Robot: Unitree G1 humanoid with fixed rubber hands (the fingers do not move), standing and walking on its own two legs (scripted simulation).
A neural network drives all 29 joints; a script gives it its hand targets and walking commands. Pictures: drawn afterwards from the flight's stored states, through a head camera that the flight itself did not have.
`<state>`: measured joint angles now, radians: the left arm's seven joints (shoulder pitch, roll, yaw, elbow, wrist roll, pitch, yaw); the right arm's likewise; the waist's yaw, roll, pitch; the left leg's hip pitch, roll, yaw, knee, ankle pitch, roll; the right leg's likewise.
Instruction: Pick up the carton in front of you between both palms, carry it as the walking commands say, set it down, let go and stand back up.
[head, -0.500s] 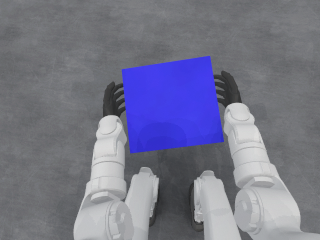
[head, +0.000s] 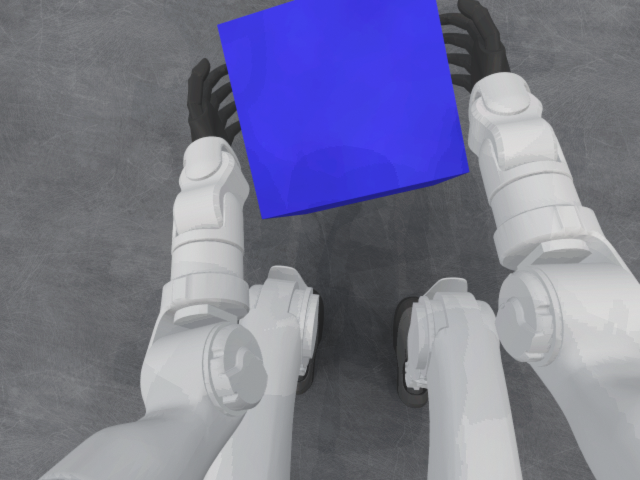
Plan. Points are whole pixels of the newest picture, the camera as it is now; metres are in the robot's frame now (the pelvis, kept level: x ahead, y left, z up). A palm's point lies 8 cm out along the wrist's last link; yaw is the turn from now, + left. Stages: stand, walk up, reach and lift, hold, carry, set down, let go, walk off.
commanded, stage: set down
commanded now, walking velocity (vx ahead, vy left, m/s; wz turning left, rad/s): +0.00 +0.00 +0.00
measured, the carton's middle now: (349, 123) +0.51 +0.02 -0.20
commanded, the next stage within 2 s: none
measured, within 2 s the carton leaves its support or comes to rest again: rests again in 0.76 s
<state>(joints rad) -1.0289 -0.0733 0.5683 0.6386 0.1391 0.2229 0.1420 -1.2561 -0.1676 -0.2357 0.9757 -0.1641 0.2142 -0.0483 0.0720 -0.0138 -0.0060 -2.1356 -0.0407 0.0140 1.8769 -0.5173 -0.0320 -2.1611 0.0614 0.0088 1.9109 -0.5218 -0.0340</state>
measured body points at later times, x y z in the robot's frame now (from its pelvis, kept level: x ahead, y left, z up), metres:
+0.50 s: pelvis +0.00 +0.00 -0.07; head +0.35 -0.04 +0.21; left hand +0.51 +0.18 -0.22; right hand +0.57 -0.11 -0.24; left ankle +0.11 +0.12 -0.42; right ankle +0.10 -0.10 -0.42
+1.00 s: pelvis -0.01 +0.00 -0.09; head +0.35 -0.03 +0.19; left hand +0.50 +0.20 -0.24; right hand +0.56 -0.11 -0.26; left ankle +0.11 +0.12 -0.42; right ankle +0.10 -0.10 -0.42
